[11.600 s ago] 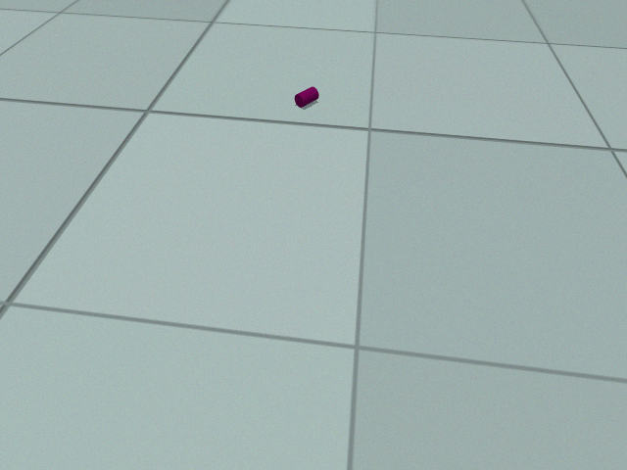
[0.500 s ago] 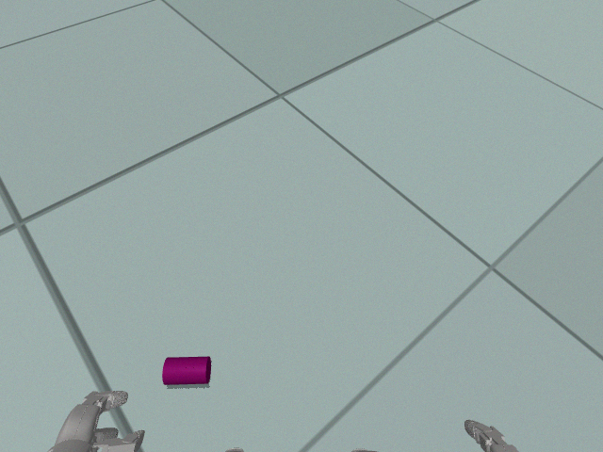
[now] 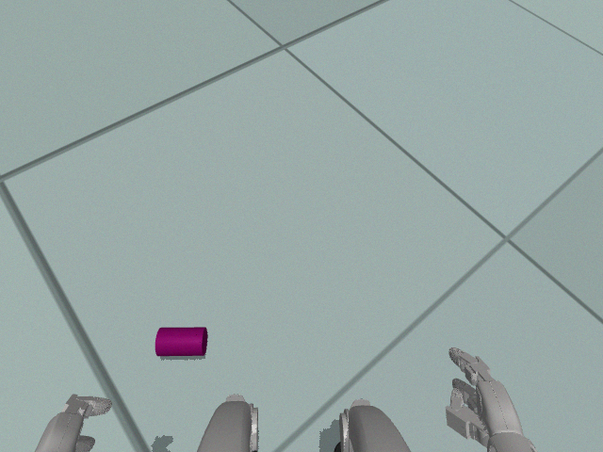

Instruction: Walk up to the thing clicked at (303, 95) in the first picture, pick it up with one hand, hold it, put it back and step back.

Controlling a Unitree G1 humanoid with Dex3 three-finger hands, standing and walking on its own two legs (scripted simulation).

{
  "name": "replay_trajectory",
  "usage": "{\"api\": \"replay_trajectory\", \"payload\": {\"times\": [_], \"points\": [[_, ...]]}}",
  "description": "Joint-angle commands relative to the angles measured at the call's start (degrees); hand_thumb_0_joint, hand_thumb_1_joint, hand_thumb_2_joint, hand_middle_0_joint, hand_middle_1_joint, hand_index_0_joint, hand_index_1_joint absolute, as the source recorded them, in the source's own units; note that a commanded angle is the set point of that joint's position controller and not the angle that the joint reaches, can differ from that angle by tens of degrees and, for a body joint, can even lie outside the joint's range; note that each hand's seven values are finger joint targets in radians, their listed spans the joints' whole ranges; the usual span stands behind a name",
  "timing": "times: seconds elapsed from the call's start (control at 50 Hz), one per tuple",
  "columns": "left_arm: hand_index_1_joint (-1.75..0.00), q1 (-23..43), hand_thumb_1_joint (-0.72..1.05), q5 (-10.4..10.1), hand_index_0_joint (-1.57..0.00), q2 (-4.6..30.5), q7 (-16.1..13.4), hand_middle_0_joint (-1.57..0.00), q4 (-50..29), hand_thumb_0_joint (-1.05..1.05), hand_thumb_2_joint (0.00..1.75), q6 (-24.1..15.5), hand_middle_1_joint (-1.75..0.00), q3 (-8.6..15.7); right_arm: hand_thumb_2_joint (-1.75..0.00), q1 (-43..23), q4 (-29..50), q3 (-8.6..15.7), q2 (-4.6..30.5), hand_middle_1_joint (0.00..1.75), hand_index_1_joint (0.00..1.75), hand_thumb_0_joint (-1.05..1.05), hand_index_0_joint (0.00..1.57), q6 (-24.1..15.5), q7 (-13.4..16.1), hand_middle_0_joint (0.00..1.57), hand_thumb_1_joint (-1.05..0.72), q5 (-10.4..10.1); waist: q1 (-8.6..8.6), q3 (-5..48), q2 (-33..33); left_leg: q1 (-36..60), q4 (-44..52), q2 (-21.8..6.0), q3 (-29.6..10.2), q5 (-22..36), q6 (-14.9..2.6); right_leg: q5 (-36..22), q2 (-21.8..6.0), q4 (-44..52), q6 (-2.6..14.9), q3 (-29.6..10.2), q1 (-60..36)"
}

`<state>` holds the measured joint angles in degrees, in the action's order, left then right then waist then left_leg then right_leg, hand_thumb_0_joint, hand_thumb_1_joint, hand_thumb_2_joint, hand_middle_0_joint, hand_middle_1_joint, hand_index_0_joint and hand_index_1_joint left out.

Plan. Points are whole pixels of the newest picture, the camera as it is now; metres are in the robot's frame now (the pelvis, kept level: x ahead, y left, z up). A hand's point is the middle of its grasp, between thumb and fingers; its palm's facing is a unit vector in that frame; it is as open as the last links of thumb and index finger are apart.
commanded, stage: rise first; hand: left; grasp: from above
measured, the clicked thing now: (182, 341) +0.39 +0.31 -0.64
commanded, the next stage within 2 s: none
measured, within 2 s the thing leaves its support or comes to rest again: neither
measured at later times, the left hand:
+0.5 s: hand (121, 409) +0.20 +0.32 -0.31, palm faces -0.46 -0.51 -0.73, open 14.3 cm
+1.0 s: hand (134, 373) +0.28 +0.35 -0.45, palm faces -0.50 -0.16 -0.85, open 14.1 cm
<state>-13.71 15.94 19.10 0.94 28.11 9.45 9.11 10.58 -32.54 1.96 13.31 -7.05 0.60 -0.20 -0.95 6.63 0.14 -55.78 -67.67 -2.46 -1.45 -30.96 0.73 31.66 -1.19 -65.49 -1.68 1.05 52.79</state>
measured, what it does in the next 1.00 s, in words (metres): lowers itself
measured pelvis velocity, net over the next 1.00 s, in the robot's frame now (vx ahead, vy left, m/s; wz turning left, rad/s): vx -0.09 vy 0.00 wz -0.11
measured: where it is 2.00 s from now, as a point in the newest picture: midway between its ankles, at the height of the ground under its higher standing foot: outside the picture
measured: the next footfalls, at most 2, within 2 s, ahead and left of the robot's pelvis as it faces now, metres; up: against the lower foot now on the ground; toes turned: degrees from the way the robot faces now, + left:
none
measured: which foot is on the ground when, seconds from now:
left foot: down 0.00-1.00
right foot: down 0.00-1.00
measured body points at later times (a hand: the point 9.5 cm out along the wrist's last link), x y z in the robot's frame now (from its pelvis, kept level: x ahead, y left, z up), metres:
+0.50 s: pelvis -0.05 +0.00 -0.17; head +0.15 +0.02 +0.23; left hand +0.22 +0.34 -0.27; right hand +0.16 -0.26 -0.29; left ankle +0.01 +0.12 -0.65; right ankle +0.00 -0.14 -0.65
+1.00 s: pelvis -0.09 +0.00 -0.31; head +0.13 +0.05 +0.08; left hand +0.30 +0.36 -0.40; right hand +0.00 -0.28 -0.44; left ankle +0.01 +0.12 -0.65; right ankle -0.01 -0.14 -0.65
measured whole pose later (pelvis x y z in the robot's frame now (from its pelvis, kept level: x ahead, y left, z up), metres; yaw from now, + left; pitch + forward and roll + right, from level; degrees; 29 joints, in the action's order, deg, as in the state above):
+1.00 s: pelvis -0.09 +0.00 -0.31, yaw -6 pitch +32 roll -8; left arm 30.4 62.3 45.8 -9.2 60.7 -26.8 16.2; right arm 5.8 -43.9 1.3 16.1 -0.9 -5.6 5.2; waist -2.8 3.5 1.3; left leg -126.0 -131.5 -1.7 -8.0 -37.8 0.6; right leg 39.3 0.8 -127.6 -2.7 2.8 120.4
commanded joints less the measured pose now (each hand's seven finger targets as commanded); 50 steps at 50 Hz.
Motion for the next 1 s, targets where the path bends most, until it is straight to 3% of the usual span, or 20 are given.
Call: {"api": "replay_trajectory", "payload": {"times": [0.0,0.02,0.04,0.08,0.12,0.2,0.22,0.28,0.36,0.4,0.44,0.46,0.56,0.6,0.7,0.74,0.76,0.8,0.84,0.98], "points": [[-1.02,-4.0,-0.54,1.3,-0.12,11.3,-1.1,-0.11,-10.1,0.0,0.95,-1.4,-1.02,4.6,-0.9,0.4,7.8,4.0,8.7,0.3,0.3,0.0,0.2,-3.3,-0.1,0.2,-0.91,0.0,0.18,16.8,-4.0,9.2,3.7,1.4,0.7,21.8,-1.16,-18.7,1.5,3.2,2.59,1.2,-3.8],[-1.02,-5.7,-0.54,1.6,-0.13,10.8,-1.3,-0.12,-8.9,0.0,0.93,-1.2,-1.03,4.5,-0.91,0.4,7.3,3.9,8.5,0.3,0.3,0.0,0.2,-3.3,-0.3,0.2,-0.93,-0.1,0.18,16.0,-3.0,7.6,3.3,1.5,0.6,20.4,-1.13,-17.4,1.6,2.4,2.62,1.3,-2.6],[-1.01,-2.6,-0.56,2.0,-0.12,11.7,-1.3,-0.13,-13.4,0.0,0.96,-1.7,-1.01,4.4,-0.91,-0.6,8.7,3.8,8.4,0.3,0.3,0.0,0.2,-3.5,-0.4,0.2,-0.93,-0.1,0.38,18.1,-4.8,7.4,2.2,1.5,0.5,20.6,-1.17,-17.8,1.5,1.5,2.68,1.1,-1.5],[-1.01,-2.3,-0.55,3.3,-0.13,11.9,-1.3,-0.13,-9.5,0.0,0.94,-2.1,-1.01,4.2,-0.91,-0.4,7.3,4.0,9.0,0.3,0.3,0.0,0.2,-3.6,-0.7,0.2,-0.93,-0.1,-0.59,16.5,-4.1,4.2,0.3,1.4,0.1,18.2,-1.13,-15.2,1.7,-1.0,2.77,1.3,2.3],[-1.01,2.0,-0.55,4.7,-0.11,13.5,-1.1,-0.11,-11.0,0.0,0.96,-3.9,-1.01,4.4,-0.9,-1.6,7.6,4.1,9.5,0.3,0.3,0.0,0.2,-4.0,-1.1,0.2,-0.92,0.0,-0.46,17.0,-5.8,1.7,-2.0,1.2,-0.8,16.2,-0.95,-12.8,1.7,-4.6,2.99,1.3,7.5],[-1.01,5.7,-0.55,9.5,-0.1,15.7,-1.3,-0.1,-4.5,0.0,0.96,-8.5,-1.01,5.1,-0.9,-1.7,5.1,4.5,10.0,0.3,0.3,0.0,0.2,-4.5,-2.0,0.2,-0.9,0.1,-0.38,19.6,-4.4,-6.3,-9.5,1.7,-0.5,13.9,-1.33,-11.4,1.5,-11.3,2.91,0.8,14.1],[-1.02,9.3,-0.56,11.0,-0.09,17.9,-1.4,-0.09,-5.8,0.0,0.97,-10.1,-1.01,6.1,-0.9,-3.0,6.1,4.5,10.5,0.3,0.3,0.0,0.2,-4.7,-2.2,0.2,-0.91,0.0,0.16,21.5,-5.5,-7.3,-11.0,1.6,-0.7,13.9,-1.33,-11.2,1.5,-13.2,2.99,0.7,16.2],[-1.02,12.7,-0.58,15.2,-0.08,18.6,-1.4,-0.09,0.1,0.0,0.99,-15.0,-1.01,5.4,-0.9,-3.2,4.0,4.8,11.2,0.3,0.3,0.0,0.2,-4.7,-2.7,0.2,-0.92,0.1,-0.01,24.6,-5.7,-11.8,-15.8,1.7,-1.1,12.7,-1.24,-10.1,1.7,-18.7,3.05,0.7,22.5],[-1.01,18.2,-0.6,20.2,-0.07,24.7,-3.0,-0.09,3.2,0.0,1.01,-20.5,-1.0,8.8,-0.9,-3.7,2.6,5.4,12.4,0.3,0.3,0.0,0.2,-4.3,-3.1,0.2,-0.92,0.6,2.43,30.6,-7.1,-16.7,-22.5,1.9,-0.8,12.7,-1.16,-9.6,1.8,-25.2,3.12,0.9,28.2],[-1.02,20.6,-0.6,22.5,-0.07,25.8,-3.6,-0.08,4.5,0.0,1.02,-22.1,-1.0,8.9,-0.91,-3.4,1.3,5.8,13.0,0.3,0.3,0.0,0.2,-3.7,-3.3,0.2,-0.93,0.9,2.65,33.3,-7.2,-16.6,-25.9,1.5,-1.0,14.9,-1.17,-10.7,1.9,-28.5,3.14,1.6,31.2],[-1.02,24.7,-0.6,24.5,-0.08,28.8,-4.3,-0.09,6.6,0.0,1.01,-23.7,-1.01,10.6,-0.91,-2.9,0.1,5.9,13.3,0.3,0.3,0.0,0.2,-3.0,-3.7,0.2,-0.94,1.3,2.67,35.2,-6.1,-19.6,-29.4,1.5,-0.9,15.9,-1.48,-11.5,2.1,-31.0,3.02,1.8,33.0],[-1.01,26.2,-0.59,25.6,-0.07,28.4,-4.2,-0.08,8.5,0.0,1.01,-24.4,-1.0,9.5,-0.91,-3.0,-0.4,6.0,13.1,0.3,0.3,0.0,0.2,-2.7,-3.9,0.2,-0.93,1.4,1.98,35.3,-5.8,-21.7,-31.3,1.5,-0.8,15.1,-1.62,-11.1,2.1,-32.2,2.96,1.9,34.3],[-0.98,35.1,-0.54,30.7,-0.08,35.6,-5.3,-0.1,11.3,0.0,1.01,-27.9,-0.96,12.2,-0.9,-1.9,-2.1,6.1,13.6,0.3,0.3,0.0,0.2,-0.9,-4.5,0.2,-0.89,2.5,2.81,37.1,-3.3,-31.2,-37.6,1.7,0.4,5.6,-2.38,-4.6,2.6,-35.1,2.63,1.9,36.8],[-0.97,39.3,-0.52,32.8,-0.1,38.1,-5.9,-0.11,10.3,0.0,0.99,-29.2,-0.95,12.8,-0.9,-1.2,-2.8,6.1,13.9,0.3,0.3,0.0,0.2,-0.2,-4.5,0.2,-0.9,2.6,3.22,40.3,-5.1,-30.4,-38.9,1.5,0.3,5.2,-2.18,-3.8,2.7,-37.1,2.81,2.5,38.6],[-1.0,43.3,-0.56,36.7,-0.06,41.2,-7.2,-0.08,18.2,0.0,1.03,-31.3,-0.98,12.9,-0.9,0.0,-4.8,5.2,14.7,0.3,0.3,0.0,0.2,1.9,-4.8,0.2,-0.9,3.1,1.86,35.9,-6.8,-35.3,-40.5,1.2,-1.4,-2.8,-2.13,2.5,3.1,-41.8,3.04,4.5,46.6],[-1.0,48.3,-0.55,38.0,-0.07,43.8,-7.9,-0.08,15.7,0.0,1.03,-32.9,-0.98,13.3,-0.9,0.1,-5.1,5.1,15.2,0.3,0.3,0.0,0.2,2.7,-4.9,0.2,-0.9,3.4,1.84,35.8,-9.6,-36.2,-41.0,1.3,-1.8,-5.5,-2.14,4.2,3.1,-43.3,3.09,4.9,48.3],[-0.99,46.7,-0.55,38.8,-0.08,42.9,-8.2,-0.1,21.0,0.0,1.03,-33.0,-0.97,12.5,-0.9,-0.1,-5.3,4.4,14.6,0.3,0.3,0.0,0.2,3.0,-5.0,0.2,-0.9,3.6,1.03,33.6,-7.7,-38.4,-41.5,1.3,-2.1,-7.4,-2.33,5.8,3.2,-43.7,3.0,5.2,49.4],[-0.97,52.6,-0.53,39.9,-0.08,44.8,-9.0,-0.1,17.4,0.0,1.02,-34.7,-0.96,12.3,-0.9,-0.2,-5.7,4.8,15.4,0.3,0.3,0.0,0.2,3.4,-5.0,0.2,-0.89,4.0,0.63,34.4,-10.1,-38.9,-42.7,1.4,-2.3,-8.7,-2.17,6.7,3.2,-45.2,3.2,5.4,51.9],[-0.97,51.2,-0.52,41.4,-0.08,45.7,-10.1,-0.09,23.0,0.0,1.02,-35.5,-0.95,12.5,-0.9,-0.1,-6.3,4.0,15.2,0.3,0.3,0.0,0.2,3.8,-5.2,0.2,-0.89,4.3,0.28,31.9,-8.9,-41.4,-43.8,1.6,-2.5,-10.0,-2.37,7.9,3.3,-46.0,3.15,5.8,53.2],[-0.97,56.1,-0.52,47.7,-0.07,47.8,-14.6,-0.08,27.3,0.0,1.01,-37.5,-0.97,11.9,-0.9,0.7,-8.4,3.9,16.2,0.3,0.3,0.0,0.2,5.6,-6.2,0.2,-0.89,6.0,0.1,32.1,-12.3,-41.1,-47.8,2.0,-2.6,-4.8,-1.76,3.7,3.2,-50.5,3.67,6.7,57.9]]}}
